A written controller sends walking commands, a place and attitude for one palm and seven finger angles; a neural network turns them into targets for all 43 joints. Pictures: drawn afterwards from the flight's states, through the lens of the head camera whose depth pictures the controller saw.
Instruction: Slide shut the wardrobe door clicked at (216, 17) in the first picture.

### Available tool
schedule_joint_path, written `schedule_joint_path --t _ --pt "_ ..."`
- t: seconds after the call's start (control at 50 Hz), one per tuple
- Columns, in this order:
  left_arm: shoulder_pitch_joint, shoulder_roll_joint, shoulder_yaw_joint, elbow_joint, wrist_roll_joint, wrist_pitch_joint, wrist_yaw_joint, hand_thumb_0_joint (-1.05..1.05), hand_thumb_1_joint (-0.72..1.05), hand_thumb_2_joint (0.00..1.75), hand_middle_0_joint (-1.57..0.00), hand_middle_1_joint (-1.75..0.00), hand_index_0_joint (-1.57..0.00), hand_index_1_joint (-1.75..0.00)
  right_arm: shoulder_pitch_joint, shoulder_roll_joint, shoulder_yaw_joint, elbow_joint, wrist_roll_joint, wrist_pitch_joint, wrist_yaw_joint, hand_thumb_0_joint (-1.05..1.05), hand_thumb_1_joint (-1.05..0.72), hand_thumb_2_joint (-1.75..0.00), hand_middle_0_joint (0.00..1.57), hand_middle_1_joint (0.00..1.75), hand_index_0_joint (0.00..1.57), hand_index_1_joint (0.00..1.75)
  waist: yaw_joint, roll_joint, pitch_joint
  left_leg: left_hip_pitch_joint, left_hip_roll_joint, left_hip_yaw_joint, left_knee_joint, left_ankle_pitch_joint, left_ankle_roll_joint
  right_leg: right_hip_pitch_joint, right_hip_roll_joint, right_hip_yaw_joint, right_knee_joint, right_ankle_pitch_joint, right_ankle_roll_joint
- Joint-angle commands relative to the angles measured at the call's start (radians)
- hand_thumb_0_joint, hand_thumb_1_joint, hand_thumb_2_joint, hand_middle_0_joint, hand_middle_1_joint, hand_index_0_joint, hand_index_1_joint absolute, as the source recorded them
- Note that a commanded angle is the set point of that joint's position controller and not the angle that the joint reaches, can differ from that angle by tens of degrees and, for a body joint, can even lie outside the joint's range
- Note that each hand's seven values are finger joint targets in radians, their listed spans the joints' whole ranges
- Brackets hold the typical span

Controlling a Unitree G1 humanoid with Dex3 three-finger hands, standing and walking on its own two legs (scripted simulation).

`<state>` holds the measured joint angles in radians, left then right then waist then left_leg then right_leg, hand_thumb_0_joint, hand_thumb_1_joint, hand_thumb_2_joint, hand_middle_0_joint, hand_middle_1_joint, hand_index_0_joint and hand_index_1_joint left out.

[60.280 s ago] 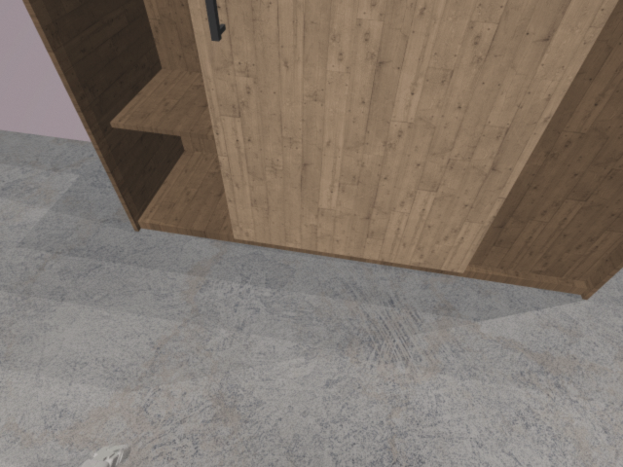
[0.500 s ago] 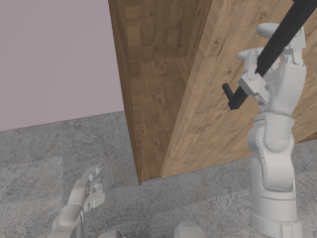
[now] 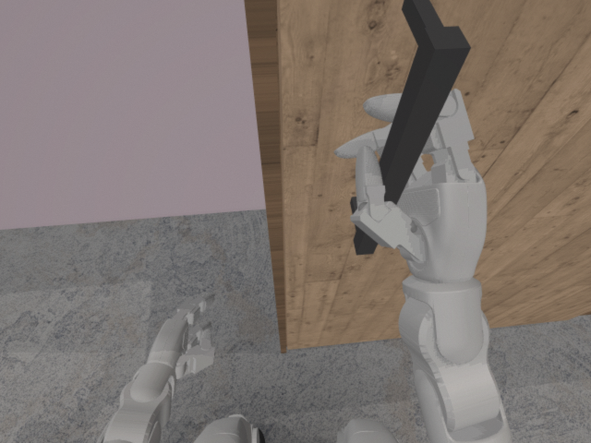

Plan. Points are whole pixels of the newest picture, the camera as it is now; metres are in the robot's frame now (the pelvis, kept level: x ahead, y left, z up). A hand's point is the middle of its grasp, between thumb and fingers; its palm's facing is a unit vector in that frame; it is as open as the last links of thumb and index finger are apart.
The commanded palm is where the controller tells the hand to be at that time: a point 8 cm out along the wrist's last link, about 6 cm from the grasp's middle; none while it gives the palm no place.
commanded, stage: step sideways, sliding the door along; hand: right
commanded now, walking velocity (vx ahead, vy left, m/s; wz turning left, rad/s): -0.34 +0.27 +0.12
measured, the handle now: (383, 159) +0.33 -0.07 +0.23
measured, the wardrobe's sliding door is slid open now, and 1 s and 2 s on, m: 0.00 0.00 0.00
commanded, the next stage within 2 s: stop walking and hold the door there in 0.24 s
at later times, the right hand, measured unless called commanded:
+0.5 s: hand (360, 199) +0.29 -0.05 +0.22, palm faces +0.20 +0.97 -0.16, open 6.2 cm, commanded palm +0.26 -0.09 +0.20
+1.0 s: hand (369, 200) +0.29 -0.06 +0.23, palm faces +0.15 +0.97 -0.18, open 5.9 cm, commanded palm +0.26 -0.11 +0.20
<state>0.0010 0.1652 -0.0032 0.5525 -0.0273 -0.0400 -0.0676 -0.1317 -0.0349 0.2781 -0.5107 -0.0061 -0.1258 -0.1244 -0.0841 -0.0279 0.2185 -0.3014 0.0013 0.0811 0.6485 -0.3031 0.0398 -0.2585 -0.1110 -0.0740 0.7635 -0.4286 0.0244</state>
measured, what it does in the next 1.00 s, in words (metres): steps to the left: left foot, then right foot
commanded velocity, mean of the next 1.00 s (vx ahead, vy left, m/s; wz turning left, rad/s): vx -0.01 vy -0.02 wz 0.02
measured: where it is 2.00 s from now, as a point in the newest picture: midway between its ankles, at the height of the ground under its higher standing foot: outside the picture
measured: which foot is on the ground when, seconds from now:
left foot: down 0.00-0.04, up 0.06-0.42, down 0.44-1.00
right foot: down 0.00-0.44, up 0.46-0.76, down 0.78-1.00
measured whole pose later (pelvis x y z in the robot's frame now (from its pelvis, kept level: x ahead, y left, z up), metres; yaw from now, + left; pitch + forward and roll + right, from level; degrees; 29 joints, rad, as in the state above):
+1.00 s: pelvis -0.08 +0.09 +0.01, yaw +11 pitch -3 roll +0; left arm 0.27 0.25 0.02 0.67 -0.04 -0.01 0.05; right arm -0.23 -0.37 -0.25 0.12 0.05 -0.17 -0.12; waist 0.04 0.00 -0.02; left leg -0.29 0.00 -0.01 0.46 -0.13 -0.02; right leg -0.18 0.01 -0.13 0.52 -0.29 -0.07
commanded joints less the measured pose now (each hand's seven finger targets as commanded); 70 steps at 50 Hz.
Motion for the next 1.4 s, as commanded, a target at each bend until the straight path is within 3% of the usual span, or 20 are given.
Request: schedule_joint_path --t 0.0,0.02,0.04,0.06,0.18,0.32,0.34,0.36,0.4,0.42,0.44,0.48,0.54,0.7,0.76,0.82,0.92,1.02,1.1,1.38 --pt "-0.058 0.102 0.045 -0.148 0.005 -0.026 0.030 0.00 0.90 0.90 -0.20 -0.30 -0.20 -0.30 -0.395 0.019 0.147 -0.328 0.026 -0.134 0.082 0.00 -0.90 -0.90 0.45 1.40 0.45 1.40 0.143 0.083 -0.551 0.137 0.148 -0.144 0.146 0.974 0.022 0.326 -0.119 0.058 -0.440 0.621 -0.046" --pt "-0.079 0.118 0.061 -0.178 0.012 -0.039 0.021 0.00 0.90 0.90 -0.20 -0.30 -0.20 -0.30 -0.407 0.047 0.167 -0.325 0.035 -0.152 0.098 0.00 -0.90 -0.90 0.45 1.40 0.45 1.40 0.122 -0.159 -0.552 -0.134 0.046 -0.054 0.306 0.276 -0.032 0.515 -0.320 0.205 -0.388 1.143 -0.125" --pt "-0.069 0.124 0.063 -0.188 0.017 -0.032 0.003 0.00 0.90 0.90 -0.20 -0.30 -0.20 -0.30 -0.399 0.049 0.155 -0.268 0.019 -0.171 0.102 0.00 -0.90 -0.90 0.45 1.40 0.45 1.40 0.105 -0.199 -0.567 -0.212 0.024 -0.103 0.447 -0.216 -0.026 0.502 -0.414 0.256 -0.322 1.335 -0.201" --pt "-0.047 0.111 0.060 -0.179 0.019 -0.031 -0.004 0.00 0.90 0.90 -0.20 -0.30 -0.20 -0.30 -0.442 0.039 0.135 -0.260 -0.001 -0.168 0.105 0.00 -0.90 -0.90 0.45 1.40 0.45 1.40 0.114 -0.134 -0.531 -0.237 0.013 -0.130 0.475 -0.259 -0.028 0.485 -0.399 0.187 -0.302 1.282 -0.207" --pt "-0.013 0.136 0.080 -0.173 -0.013 -0.054 -0.017 0.00 0.90 0.90 -0.20 -0.30 -0.20 -0.30 -0.562 0.074 0.128 -0.161 -0.006 -0.108 0.095 0.00 -0.90 -0.90 0.45 1.40 0.45 1.40 0.122 -0.188 -0.461 -0.305 0.026 -0.061 0.416 -0.114 -0.056 0.512 -0.336 0.022 -0.319 0.997 -0.141" --pt "-0.028 0.136 0.077 -0.164 -0.020 -0.073 -0.013 0.00 0.90 0.90 -0.20 -0.30 -0.20 -0.30 -0.670 0.034 0.062 -0.057 0.031 -0.067 0.095 0.00 -0.90 -0.90 0.45 1.40 0.45 1.40 0.126 -0.276 -0.407 -0.061 0.015 -0.012 0.155 -0.059 -0.061 0.297 -0.320 0.000 -0.299 0.739 -0.112" --pt "0.032 0.158 0.099 -0.089 -0.017 -0.044 0.015 0.00 0.90 0.90 -0.20 -0.30 -0.20 -0.30 -0.422 -0.425 -0.470 0.213 0.023 -0.045 0.038 0.00 -0.90 -0.90 0.45 1.40 0.45 1.40 0.100 -0.297 -0.422 -0.036 -0.028 0.016 0.141 -0.044 -0.081 0.267 -0.298 -0.045 -0.307 0.659 -0.092" --pt "0.008 0.131 0.086 -0.124 -0.016 -0.032 0.015 0.00 0.90 0.90 -0.20 -0.30 -0.20 -0.30 -0.415 -0.252 -0.326 0.125 0.044 -0.046 0.057 0.00 -0.90 -0.90 0.45 1.40 0.45 1.40 0.079 -0.262 -0.425 0.075 0.006 -0.022 -0.024 0.058 -0.067 0.220 -0.268 -0.021 -0.192 0.576 -0.073" --pt "0.041 0.109 0.064 -0.107 -0.035 -0.048 0.031 0.00 0.90 0.90 -0.20 -0.30 -0.20 -0.30 -0.521 -0.285 -0.313 0.110 0.039 -0.037 0.059 0.00 -0.90 -0.90 0.45 1.40 0.45 1.40 0.096 -0.057 -0.447 0.188 0.025 -0.036 -0.249 0.278 -0.079 0.174 -0.076 -0.069 -0.027 0.277 -0.077" --pt "0.033 0.094 0.057 -0.093 -0.033 -0.053 0.044 0.00 0.90 0.90 -0.20 -0.30 -0.20 -0.30 -0.489 -0.387 -0.427 0.184 0.041 -0.032 0.050 0.00 -0.90 -0.90 0.45 1.40 0.45 1.40 0.092 0.109 -0.444 0.243 0.115 -0.137 -0.287 0.395 -0.043 0.039 0.004 -0.070 0.068 0.023 -0.063" --pt "-0.011 0.084 0.045 -0.111 -0.022 -0.047 0.062 0.00 0.90 0.90 -0.20 -0.30 -0.20 -0.30 -0.449 -0.459 -0.503 0.190 0.052 -0.030 0.040 0.00 -0.90 -0.90 0.45 1.40 0.45 1.40 0.078 0.334 -0.428 0.246 0.277 -0.414 -0.339 0.486 0.036 -0.142 0.093 -0.027 0.269 -0.185 -0.019" --pt "0.013 0.126 0.041 -0.070 -0.005 -0.047 0.087 0.00 0.90 0.90 -0.20 -0.30 -0.20 -0.30 -0.427 -0.496 -0.578 0.214 0.075 -0.022 0.021 0.00 -0.90 -0.90 0.45 1.40 0.45 1.40 0.076 0.426 -0.466 0.235 0.300 -0.484 -0.311 0.413 0.037 -0.164 0.077 0.141 0.384 -0.064 -0.011" --pt "0.003 0.117 0.013 -0.028 0.006 -0.038 0.114 0.00 0.90 0.90 -0.20 -0.30 -0.20 -0.30 -0.340 -0.489 -0.636 0.272 0.072 -0.048 -0.004 0.00 -0.90 -0.90 0.45 1.40 0.45 1.40 0.091 0.303 -0.503 0.282 0.269 -0.341 -0.258 0.346 0.057 -0.171 0.093 0.110 0.236 0.025 -0.013" --pt "0.057 0.160 0.038 -0.036 -0.003 -0.020 0.113 0.00 0.90 0.90 -0.20 -0.30 -0.20 -0.30 -0.281 -0.509 -0.612 0.331 0.054 -0.064 -0.002 0.00 -0.90 -0.90 0.45 1.40 0.45 1.40 0.082 0.128 -0.419 0.165 0.299 -0.367 -0.374 0.152 0.071 0.012 0.103 0.058 -0.284 0.054 -0.056" --pt "0.102 0.195 0.054 -0.040 -0.002 -0.024 0.113 0.00 0.90 0.90 -0.20 -0.30 -0.20 -0.30 -0.303 -0.537 -0.614 0.346 0.044 -0.079 -0.002 0.00 -0.90 -0.90 0.45 1.40 0.45 1.40 0.085 -0.004 -0.439 0.133 0.170 -0.268 -0.287 0.064 0.016 0.132 0.050 0.065 -0.473 0.196 -0.081" --pt "0.072 0.197 0.044 -0.052 -0.015 -0.018 0.114 0.00 0.90 0.90 -0.20 -0.30 -0.20 -0.30 -0.344 -0.518 -0.591 0.404 0.040 -0.085 0.002 0.00 -0.90 -0.90 0.45 1.40 0.45 1.40 0.069 -0.207 -0.356 0.073 0.031 -0.127 -0.132 -0.063 -0.045 0.002 -0.116 0.249 -0.546 -0.002 -0.150" --pt "0.094 0.216 0.057 -0.054 -0.013 -0.021 0.128 0.00 0.90 0.90 -0.20 -0.30 -0.20 -0.30 -0.332 -0.538 -0.605 0.480 0.042 -0.080 0.003 0.00 -0.90 -0.90 0.45 1.40 0.45 1.40 0.070 0.057 -0.326 0.200 0.065 -0.180 -0.240 0.049 -0.047 -0.100 -0.044 0.145 -0.420 0.027 -0.106" --pt "0.112 0.202 0.045 -0.031 -0.009 -0.027 0.134 0.00 0.90 0.90 -0.20 -0.30 -0.20 -0.30 -0.353 -0.509 -0.582 0.493 0.038 -0.086 -0.002 0.00 -0.90 -0.90 0.45 1.40 0.45 1.40 0.075 -0.020 -0.247 0.063 0.052 -0.190 -0.247 -0.090 -0.032 -0.091 -0.046 0.182 -0.510 -0.151 -0.105" --pt "0.115 0.193 0.040 -0.020 -0.009 -0.032 0.139 0.00 0.90 0.90 -0.20 -0.30 -0.20 -0.30 -0.308 -0.507 -0.581 0.492 0.051 -0.084 -0.006 0.00 -0.90 -0.90 0.45 1.40 0.45 1.40 0.072 0.081 -0.319 0.104 0.059 -0.178 -0.232 0.103 -0.037 0.005 -0.056 0.164 -0.455 0.096 -0.101" --pt "0.090 0.171 0.037 -0.034 -0.006 -0.015 0.142 0.00 0.90 0.90 -0.20 -0.30 -0.20 -0.30 -0.184 -0.475 -0.571 0.360 0.059 -0.094 -0.006 0.00 -0.90 -0.90 0.45 1.40 0.45 1.40 0.080 0.036 -0.371 0.120 0.084 -0.199 -0.238 0.338 -0.013 0.138 -0.027 0.093 -0.400 0.380 -0.053"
